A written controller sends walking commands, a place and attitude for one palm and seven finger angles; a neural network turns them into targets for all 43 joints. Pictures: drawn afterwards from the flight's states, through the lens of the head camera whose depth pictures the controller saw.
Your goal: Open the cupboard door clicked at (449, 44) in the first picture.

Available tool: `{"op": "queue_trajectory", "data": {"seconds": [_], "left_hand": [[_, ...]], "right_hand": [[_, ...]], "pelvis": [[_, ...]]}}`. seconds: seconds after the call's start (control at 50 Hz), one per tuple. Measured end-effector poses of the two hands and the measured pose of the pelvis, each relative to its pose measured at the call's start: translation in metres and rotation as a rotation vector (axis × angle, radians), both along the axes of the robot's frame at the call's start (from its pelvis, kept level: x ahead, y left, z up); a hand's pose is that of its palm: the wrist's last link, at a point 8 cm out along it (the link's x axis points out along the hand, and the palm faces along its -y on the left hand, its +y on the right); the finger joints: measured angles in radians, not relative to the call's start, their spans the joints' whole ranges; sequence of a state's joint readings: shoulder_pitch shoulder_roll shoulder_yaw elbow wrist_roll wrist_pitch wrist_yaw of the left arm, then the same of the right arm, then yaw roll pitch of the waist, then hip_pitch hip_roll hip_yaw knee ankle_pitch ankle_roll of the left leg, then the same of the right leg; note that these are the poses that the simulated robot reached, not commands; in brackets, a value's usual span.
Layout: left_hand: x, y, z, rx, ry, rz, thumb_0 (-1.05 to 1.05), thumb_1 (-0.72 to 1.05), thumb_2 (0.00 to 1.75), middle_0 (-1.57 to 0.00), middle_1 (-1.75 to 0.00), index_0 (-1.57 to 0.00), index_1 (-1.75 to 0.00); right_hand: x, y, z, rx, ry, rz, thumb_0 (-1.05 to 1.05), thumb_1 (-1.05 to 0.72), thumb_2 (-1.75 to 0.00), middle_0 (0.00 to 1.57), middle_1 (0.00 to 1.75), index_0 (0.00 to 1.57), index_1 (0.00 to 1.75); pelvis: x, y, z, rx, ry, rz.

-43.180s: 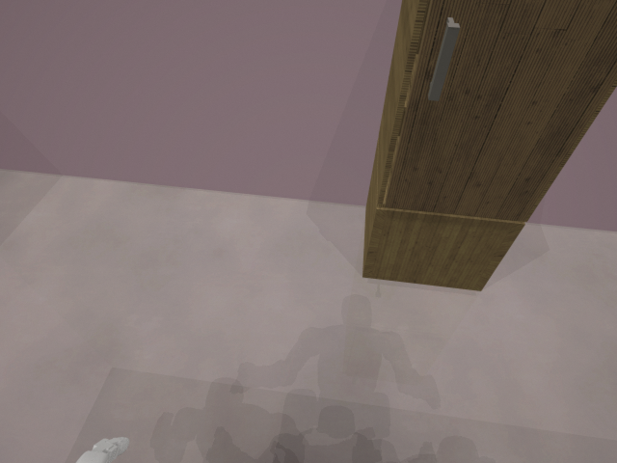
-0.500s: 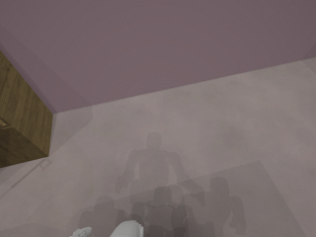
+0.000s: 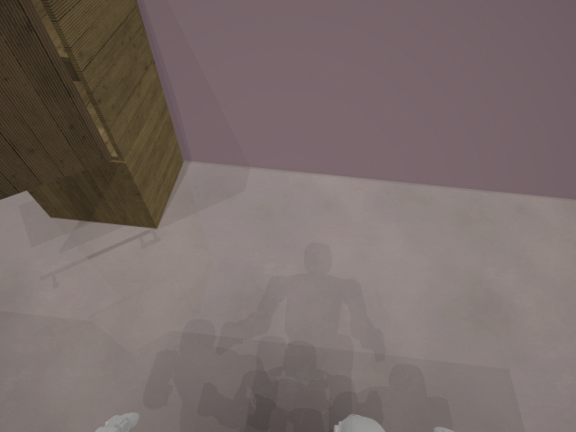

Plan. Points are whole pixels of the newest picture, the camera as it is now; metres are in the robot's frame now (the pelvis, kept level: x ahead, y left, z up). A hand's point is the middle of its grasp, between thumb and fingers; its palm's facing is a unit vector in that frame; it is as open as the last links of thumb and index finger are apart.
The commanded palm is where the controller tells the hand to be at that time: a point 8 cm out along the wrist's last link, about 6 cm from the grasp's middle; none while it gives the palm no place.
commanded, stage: turn to face it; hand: left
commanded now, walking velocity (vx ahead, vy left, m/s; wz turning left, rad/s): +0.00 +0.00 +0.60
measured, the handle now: out of the picture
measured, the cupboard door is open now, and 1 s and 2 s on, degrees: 38 38 38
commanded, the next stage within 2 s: take the last steps up to it in 0.94 s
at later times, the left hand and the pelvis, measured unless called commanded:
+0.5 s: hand out of the picture +0.01 +0.16 -0.16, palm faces +0.33 -0.91 -0.24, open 7.3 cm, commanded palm none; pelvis +0.01 -0.04 +0.00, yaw +20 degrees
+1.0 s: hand out of the picture +0.01 +0.16 -0.16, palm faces +0.50 -0.82 -0.28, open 7.3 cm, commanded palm none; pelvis +0.04 -0.05 -0.01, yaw +30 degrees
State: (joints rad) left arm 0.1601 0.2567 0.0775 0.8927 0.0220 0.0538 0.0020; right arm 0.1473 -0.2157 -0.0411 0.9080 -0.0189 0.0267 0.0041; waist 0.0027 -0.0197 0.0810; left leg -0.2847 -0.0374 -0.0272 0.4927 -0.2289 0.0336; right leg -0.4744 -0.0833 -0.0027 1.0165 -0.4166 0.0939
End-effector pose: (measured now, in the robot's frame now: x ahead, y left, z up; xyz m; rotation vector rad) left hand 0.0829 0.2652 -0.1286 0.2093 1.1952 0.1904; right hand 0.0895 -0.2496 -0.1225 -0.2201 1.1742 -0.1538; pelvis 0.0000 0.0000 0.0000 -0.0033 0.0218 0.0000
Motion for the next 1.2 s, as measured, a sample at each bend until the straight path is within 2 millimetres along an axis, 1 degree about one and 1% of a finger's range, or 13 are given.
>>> {"op": "queue_trajectory", "data": {"seconds": [0.08, 0.16, 0.22, 0.36, 0.46, 0.56, 0.62, 0.68, 0.78, 0.86, 0.96, 1.1, 1.2], "left_hand": [[0.01, -0.013, 0.007, 0.01, -0.047, 0.011, 0.01, 0.91, 0.9, -0.2, -0.3, -0.2, -0.29], [0.01, -0.031, 0.01, 0.035, -0.093, 0.033, 0.0, 0.91, 0.9, -0.2, -0.3, -0.2, -0.3], [-0.004, -0.044, 0.015, 0.044, -0.088, 0.063, 0.0, 0.91, 0.9, -0.2, -0.3, -0.2, -0.3], [-0.047, -0.065, 0.015, 0.003, -0.01, 0.179, 0.0, 0.91, 0.9, -0.2, -0.3, -0.21, -0.3], [-0.081, -0.063, 0.005, -0.025, 0.024, 0.278, 0.0, 0.91, 0.9, -0.2, -0.3, -0.21, -0.3], [-0.124, -0.045, -0.018, -0.049, 0.077, 0.383, 0.0, 0.91, 0.9, -0.2, -0.3, -0.21, -0.3], [-0.141, -0.032, -0.027, -0.046, 0.123, 0.432, 0.0, 0.91, 0.9, -0.2, -0.3, -0.21, -0.3], [-0.142, -0.025, -0.021, -0.036, 0.121, 0.465, 0.01, 0.91, 0.9, -0.2, -0.3, -0.2, -0.3], [-0.128, -0.021, -0.006, -0.019, 0.059, 0.488, 0.01, 0.91, 0.9, -0.19, -0.3, -0.2, -0.29], [-0.112, -0.03, 0.002, -0.003, 0.021, 0.49, 0.01, 0.91, 0.9, -0.19, -0.3, -0.2, -0.29], [-0.101, -0.053, 0.004, 0.026, -0.006, 0.496, 0.0, 0.91, 0.9, -0.2, -0.3, -0.2, -0.29], [-0.114, -0.093, 0.011, -0.021, 0.043, 0.558, 0.0, 0.91, 0.9, -0.2, -0.3, -0.2, -0.3], [-0.137, -0.108, 0.011, -0.052, 0.079, 0.632, 0.0, 0.93, 0.9, -0.2, -0.3, -0.21, -0.3]], "right_hand": [[-0.007, -0.007, -0.01, 0.027, 0.042, 0.013, 0.0, -0.91, -0.89, 0.21, 0.3, 0.21, 0.3], [-0.008, -0.025, -0.028, 0.054, 0.075, 0.022, 0.0, -0.91, -0.89, 0.21, 0.3, 0.21, 0.3], [-0.002, -0.035, -0.032, 0.058, 0.102, 0.046, 0.0, -0.91, -0.89, 0.21, 0.29, 0.2, 0.3], [0.027, -0.043, -0.017, 0.048, 0.129, 0.134, 0.0, -0.91, -0.89, 0.2, 0.29, 0.2, 0.3], [0.065, -0.024, -0.011, 0.025, 0.114, 0.245, 0.0, -0.91, -0.9, 0.2, 0.29, 0.2, 0.3], [0.111, 0.015, -0.01, -0.002, 0.016, 0.361, 0.0, -0.91, -0.9, 0.2, 0.29, 0.2, 0.3], [0.127, 0.035, -0.006, -0.011, -0.038, 0.409, 0.0, -0.91, -0.89, 0.2, 0.29, 0.2, 0.3], [0.131, 0.048, 0.0, -0.014, -0.052, 0.44, 0.0, -0.91, -0.89, 0.2, 0.29, 0.2, 0.3], [0.129, 0.057, -0.002, 0.008, -0.022, 0.479, 0.0, -0.91, -0.89, 0.2, 0.29, 0.2, 0.3], [0.124, 0.053, -0.012, 0.04, 0.02, 0.486, 0.0, -0.91, -0.89, 0.21, 0.29, 0.2, 0.3], [0.125, 0.036, -0.035, 0.081, 0.072, 0.471, 0.0, -0.91, -0.89, 0.21, 0.29, 0.2, 0.3], [0.133, 0.02, -0.026, 0.061, 0.15, 0.487, 0.0, -0.91, -0.89, 0.2, 0.29, 0.2, 0.3], [0.143, 0.024, -0.018, 0.034, 0.176, 0.538, 0.0, -0.91, -0.89, 0.2, 0.29, 0.2, 0.3]], "pelvis": [[0.001, -0.013, -0.001, 0.002, 0.003, 0.045], [0.002, -0.032, -0.01, 0.017, 0.008, 0.091], [0.001, -0.04, -0.007, 0.016, -0.005, 0.137], [0.008, -0.049, 0.006, 0.05, -0.006, 0.241], [0.012, -0.044, 0.004, 0.055, -0.001, 0.313], [0.013, -0.025, -0.011, 0.025, 0.001, 0.373], [0.012, -0.02, -0.014, 0.028, -0.001, 0.399], [0.014, -0.017, -0.009, 0.014, -0.001, 0.421], [0.019, -0.019, -0.001, 0.007, -0.002, 0.458], [0.026, -0.027, -0.001, 0.012, -0.002, 0.48], [0.039, -0.044, -0.01, 0.028, -0.007, 0.504], [0.05, -0.052, 0.004, 0.051, -0.003, 0.554], [0.056, -0.049, 0.01, 0.052, 0.005, 0.598]]}}
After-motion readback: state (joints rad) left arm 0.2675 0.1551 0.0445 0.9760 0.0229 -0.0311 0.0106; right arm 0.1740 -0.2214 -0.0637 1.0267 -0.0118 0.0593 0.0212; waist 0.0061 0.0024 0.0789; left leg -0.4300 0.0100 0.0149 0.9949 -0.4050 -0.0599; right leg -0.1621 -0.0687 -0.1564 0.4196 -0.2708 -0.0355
